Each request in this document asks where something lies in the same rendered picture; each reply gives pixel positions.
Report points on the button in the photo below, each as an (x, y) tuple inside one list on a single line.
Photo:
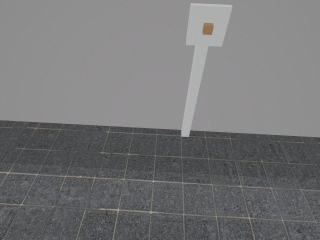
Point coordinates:
[(207, 28)]

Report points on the panel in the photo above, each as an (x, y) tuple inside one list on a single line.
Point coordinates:
[(200, 13)]

